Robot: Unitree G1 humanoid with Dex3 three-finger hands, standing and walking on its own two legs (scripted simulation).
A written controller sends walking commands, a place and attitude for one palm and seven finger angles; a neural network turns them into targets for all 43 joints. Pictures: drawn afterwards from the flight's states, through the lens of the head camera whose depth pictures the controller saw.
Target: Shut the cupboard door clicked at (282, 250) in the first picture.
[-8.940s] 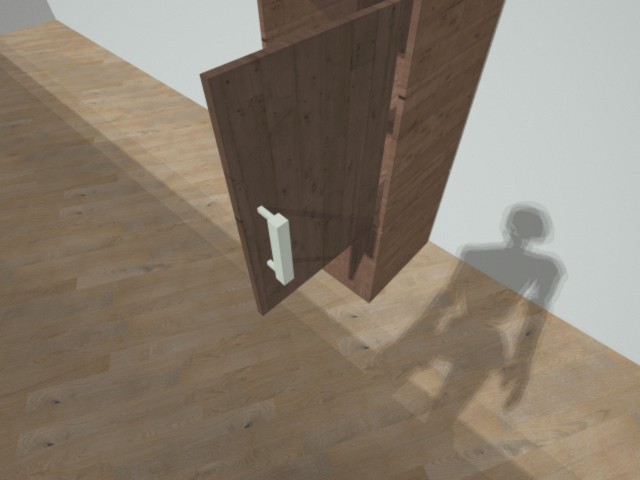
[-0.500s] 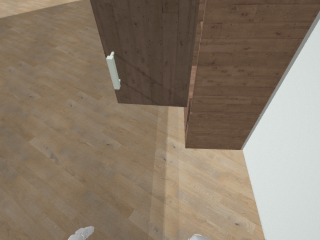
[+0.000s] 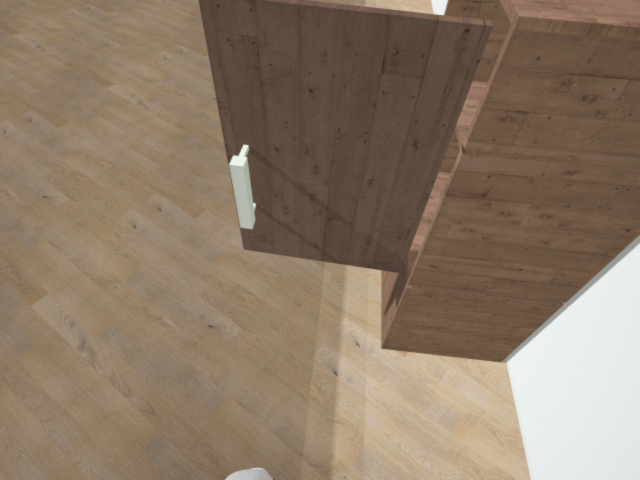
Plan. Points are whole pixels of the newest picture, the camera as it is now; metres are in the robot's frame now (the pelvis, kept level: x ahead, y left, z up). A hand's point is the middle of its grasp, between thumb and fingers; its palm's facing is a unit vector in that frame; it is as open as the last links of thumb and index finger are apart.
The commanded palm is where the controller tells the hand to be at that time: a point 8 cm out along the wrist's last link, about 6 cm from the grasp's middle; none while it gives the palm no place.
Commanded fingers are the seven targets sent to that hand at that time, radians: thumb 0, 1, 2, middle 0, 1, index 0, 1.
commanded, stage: take the last steps up to it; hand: left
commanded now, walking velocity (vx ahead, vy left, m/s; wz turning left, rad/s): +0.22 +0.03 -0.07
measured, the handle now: (246, 187) +0.63 +0.21 -0.08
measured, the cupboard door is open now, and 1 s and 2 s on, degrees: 87 87 87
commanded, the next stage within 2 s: come to a stop and stand still in 0.18 s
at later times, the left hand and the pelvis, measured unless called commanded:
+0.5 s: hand (219, 403) +0.24 +0.17 -0.15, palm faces -0.04 -0.98 -0.22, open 7.3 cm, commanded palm none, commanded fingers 0.00 0.90 0.90 -0.20 -0.30 -0.20 -0.30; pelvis +0.14 +0.00 +0.01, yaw -2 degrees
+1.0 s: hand (191, 461) +0.16 +0.20 -0.17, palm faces -0.05 -0.96 -0.27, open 7.3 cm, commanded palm none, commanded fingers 0.00 0.90 0.90 -0.20 -0.30 -0.20 -0.30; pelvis +0.10 +0.00 +0.00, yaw -3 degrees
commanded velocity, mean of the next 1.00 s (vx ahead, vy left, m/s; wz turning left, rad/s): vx -0.06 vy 0.00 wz -0.01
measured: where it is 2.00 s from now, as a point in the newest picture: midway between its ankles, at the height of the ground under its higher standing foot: outside the picture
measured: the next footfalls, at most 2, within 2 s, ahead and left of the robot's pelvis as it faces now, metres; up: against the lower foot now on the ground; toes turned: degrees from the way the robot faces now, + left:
right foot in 0.34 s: +0.19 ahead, -0.11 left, +0.00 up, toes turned -9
left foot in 0.56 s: +0.19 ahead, +0.12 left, +0.00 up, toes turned -1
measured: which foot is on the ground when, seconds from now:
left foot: down 0.00-0.36, up 0.38-0.54, down 0.56-1.00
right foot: up 0.00-0.32, down 0.34-0.60, up 0.62-0.88, down 0.90-1.00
